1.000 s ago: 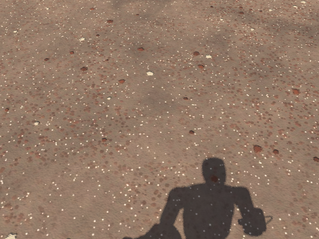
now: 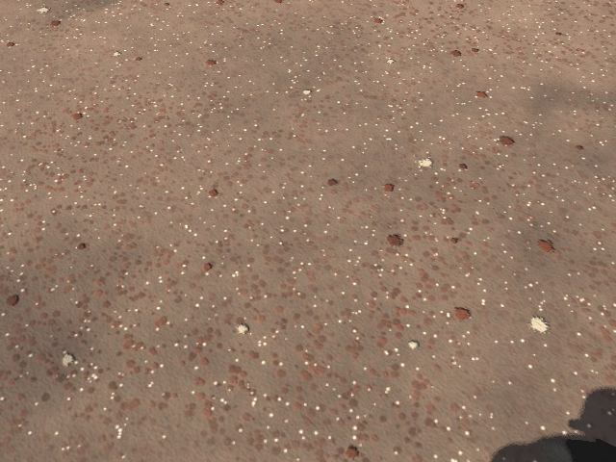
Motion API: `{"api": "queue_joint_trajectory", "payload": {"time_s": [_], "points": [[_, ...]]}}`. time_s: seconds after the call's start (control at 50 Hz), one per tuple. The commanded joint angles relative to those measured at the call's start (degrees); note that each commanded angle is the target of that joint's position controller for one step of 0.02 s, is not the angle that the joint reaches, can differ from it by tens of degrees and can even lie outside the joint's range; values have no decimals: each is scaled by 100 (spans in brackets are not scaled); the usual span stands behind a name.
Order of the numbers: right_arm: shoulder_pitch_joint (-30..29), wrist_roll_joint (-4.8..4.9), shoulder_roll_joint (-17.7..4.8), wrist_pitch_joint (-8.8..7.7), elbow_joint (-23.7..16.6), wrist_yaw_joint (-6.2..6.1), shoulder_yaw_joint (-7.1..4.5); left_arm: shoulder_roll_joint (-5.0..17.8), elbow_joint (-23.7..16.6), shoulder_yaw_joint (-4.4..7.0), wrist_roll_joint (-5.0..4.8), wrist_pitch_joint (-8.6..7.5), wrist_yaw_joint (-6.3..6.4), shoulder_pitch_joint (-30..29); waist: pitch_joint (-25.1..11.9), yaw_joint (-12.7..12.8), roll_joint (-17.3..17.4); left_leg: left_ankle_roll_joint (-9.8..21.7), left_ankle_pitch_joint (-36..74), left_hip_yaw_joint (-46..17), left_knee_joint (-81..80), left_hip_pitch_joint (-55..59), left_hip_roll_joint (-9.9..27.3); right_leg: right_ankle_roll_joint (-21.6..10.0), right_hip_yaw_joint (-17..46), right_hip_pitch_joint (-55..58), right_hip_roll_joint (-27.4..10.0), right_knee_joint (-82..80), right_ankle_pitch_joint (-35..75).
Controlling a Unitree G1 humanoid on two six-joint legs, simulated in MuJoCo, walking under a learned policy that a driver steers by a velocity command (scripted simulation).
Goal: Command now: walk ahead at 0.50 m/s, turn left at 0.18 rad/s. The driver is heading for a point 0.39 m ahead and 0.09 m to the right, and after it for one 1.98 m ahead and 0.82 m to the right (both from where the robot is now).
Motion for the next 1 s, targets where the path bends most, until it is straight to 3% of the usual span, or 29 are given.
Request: {"api": "queue_joint_trajectory", "payload": {"time_s": [0.02, 0.04, 0.06, 0.08, 0.1, 0.12, 0.14, 0.16, 0.18, 0.2, 0.22, 0.28, 0.32, 0.38, 0.46, 0.52, 0.54, 0.56, 0.58, 0.6, 0.62, 0.64, 0.66, 0.68, 0.74, 0.82, 0.92, 0.98, 1.0], "points": [[-588, 25, -363, -123, -575, 65, -68, 1120, -216, 235, -82, 17, 25, -87, 239, -169, -729, 147, -190, 246, -482, 205, -167, -969, 835, 16, -1597, -337, 2041], [-502, 12, -439, -129, -571, 72, -99, 1172, -178, 245, -101, 53, 35, -102, 189, -281, -782, 241, -364, 312, -631, 434, -251, -918, 803, 128, -1639, -137, 2486], [-147, -21, -556, -134, -481, 63, -168, 1218, -159, 246, -119, 84, 50, -186, -24, -555, -801, 361, -348, 453, -864, 1051, -414, -818, 652, 138, -1566, 323, 3351], [607, -55, -768, -125, -229, 33, -299, 1139, -133, 207, -124, 104, 65, -189, -492, -947, -708, 520, -157, 600, -1073, 2195, -603, -674, 386, -68, -1333, 1228, 4094], [1547, -78, -1099, -95, 11, -34, -444, 914, -196, 104, -25, 84, 88, -195, -1139, -1362, -497, 744, -8, 92, -864, 3758, -176, -442, 171, -959, -1079, 2552, 3424], [2062, -170, -1749, -63, 70, -104, -550, 291, -451, -108, 138, -16, 57, 160, -1831, -1202, 930, 1555, -499, -2515, -1119, 5710, 1367, -35, 74, -3221, -225, 4841, 396], [2148, -116, -1456, -81, 50, -87, -462, 474, -357, -99, 32, -143, 27, 173, -2430, -1284, 1097, 1930, -1001, -4049, -1877, 5899, 1881, -45, 1042, -3996, 33, 5841, -1777], [1828, -113, -1123, -115, 76, -69, -346, 881, -464, 33, -163, -178, -11, -239, -1557, -1272, 680, 1651, -1082, -3161, -1932, 5270, 1679, -105, 1201, -4508, -293, 6160, -1495], [1426, -118, -920, -136, 58, -66, -271, 859, -525, 27, -178, -170, -7, -550, -941, -1106, 480, 1445, -214, -2220, -1987, 4415, 1434, -114, 1075, -4412, -512, 5936, -1033], [1035, -148, -724, -163, 65, -42, -209, 788, -486, 40, -80, -121, 26, -634, -582, -877, 244, 1301, 753, -1560, -2086, 3679, 1184, -55, 1034, -4130, -663, 5596, -718], [767, -169, -555, -210, 59, -27, -170, 759, -408, 76, -33, -21, 53, -500, -422, -659, 322, 1179, 1554, -1019, -2197, 3148, 993, 5, 1094, -3716, -764, 5331, -527], [482, -240, -582, -347, 205, -63, -206, 438, -280, 51, -23, 240, 113, -140, -386, -340, 316, 1188, 2830, -148, -2465, 2439, 918, 215, 1082, -3103, -611, 5022, -50], [375, -255, -666, -342, 288, -161, -235, 361, -438, 39, 33, 285, 127, -414, -251, -319, 293, 1151, 2950, 285, -2550, 2367, 883, 289, 1061, -3230, -584, 4400, 477], [382, -223, -772, -243, 379, -302, -260, 254, -669, -9, 74, 273, 14, -936, -253, -520, 276, 1012, 2685, 828, -2529, 2491, 724, 246, 808, -2982, -522, 3196, 1500], [536, -113, -936, -70, 556, -378, -326, 373, -1007, 42, 84, 312, -156, -1335, -304, -679, 229, 957, 2542, 871, -2178, 3139, 1010, 90, 688, -3009, -451, 2472, 1423], [411, 16, -1014, 73, 578, -428, -378, 524, -1172, 134, 100, 344, -250, -1266, -303, -575, 278, 790, 2724, 855, -1440, 3368, 1136, -161, 487, -2868, -297, 2158, 699], [328, 57, -1009, 118, 561, -455, -384, 581, -1131, 187, 101, 331, -257, -975, -412, -409, 211, 650, 2971, 971, -878, 3321, 1000, -290, 327, -2444, -108, 1773, 827], [506, 40, -910, 139, 598, -462, -359, 830, -1030, 306, 124, 302, -205, -506, -688, -240, -100, 379, 2791, 1138, 54, 3124, 629, -490, 350, -1637, 99, 1274, 1680], [683, -160, -771, 107, 489, -441, -292, 1469, -1082, 482, 149, 305, -59, -143, -1098, -182, -1164, -99, 903, 1300, 1676, 2019, 104, -959, 1793, -431, -862, 1230, 4590], [1105, -342, -353, 82, 331, -363, -142, 1815, -1222, 495, 239, 312, -14, -262, -1787, -610, -1982, -467, -3761, 677, 3465, 245, -965, -2306, 3984, 959, -2147, 1265, 5765], [816, -196, -683, 71, 430, -279, -191, 1378, -1350, 390, 190, 326, -50, -320, -2271, -249, -1132, -372, -3637, -357, 3895, 47, -772, -2335, 3954, 891, -2037, 947, 4555], [482, -33, -779, 96, 344, -264, -224, 1166, -1445, 332, 136, 317, -50, -704, -1686, -329, -861, -282, -3183, -357, 3820, -221, -599, -2052, 3398, 367, -1807, 818, 3655], [364, -75, -744, 140, 394, -323, -236, 977, -1465, 291, 30, 352, -14, -967, -1223, -446, -419, -284, -2793, -321, 3427, -273, -419, -1712, 3054, -177, -1525, 674, 2724], [257, -150, -808, 203, 385, -394, -271, 849, -1513, 246, -12, 413, 40, -1183, -904, -531, -427, -313, -2485, -312, 3003, -134, -320, -1526, 2852, -754, -1344, 520, 2072], [413, -151, -636, 270, 392, -425, -254, 936, -1639, 280, 140, 502, 149, -1324, -823, -713, -887, -404, -2041, -206, 2181, 523, -490, -1397, 2618, -1488, -964, 337, 1715], [298, -142, -515, 237, 399, -429, -199, 1074, -1702, 353, 81, 555, 276, -1253, -994, -597, -917, -531, -1647, -302, 1229, 793, -577, -1309, 2740, -1501, -852, 410, 1109], [210, -85, -604, 142, 346, -332, -231, 1053, -1804, 359, 84, 664, 263, -1283, -856, -485, -1168, -461, -1607, -343, 271, 1187, -692, -1185, 3291, -1534, -781, 461, 338], [595, -63, -625, 43, 447, -244, -280, 1002, -1873, 339, 4, 741, 272, -1401, -796, -720, -1191, -245, -999, -183, -1158, 1977, -731, -951, 3416, -1647, -577, 798, 524], [772, -111, -838, 35, 486, -245, -353, 868, -1880, 301, -14, 755, 286, -1284, -812, -744, -954, -66, -730, -451, -1630, 2541, -284, -701, 3217, -2018, -321, 1143, 129]]}}
Velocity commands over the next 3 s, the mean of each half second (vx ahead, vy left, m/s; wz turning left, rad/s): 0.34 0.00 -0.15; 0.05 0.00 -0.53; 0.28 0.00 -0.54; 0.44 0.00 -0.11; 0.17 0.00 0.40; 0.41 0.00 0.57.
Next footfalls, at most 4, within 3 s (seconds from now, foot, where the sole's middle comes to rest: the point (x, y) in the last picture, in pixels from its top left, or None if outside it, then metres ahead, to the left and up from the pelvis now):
0.10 left None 0.22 0.14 -0.78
0.56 right None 0.39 -0.10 -0.78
1.00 left None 0.44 0.13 -0.78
1.48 right None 0.36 -0.18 -0.78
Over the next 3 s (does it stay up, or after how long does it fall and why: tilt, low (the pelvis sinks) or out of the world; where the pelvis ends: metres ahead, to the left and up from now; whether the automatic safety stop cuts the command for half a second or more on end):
stays up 0.86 -0.34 -0.01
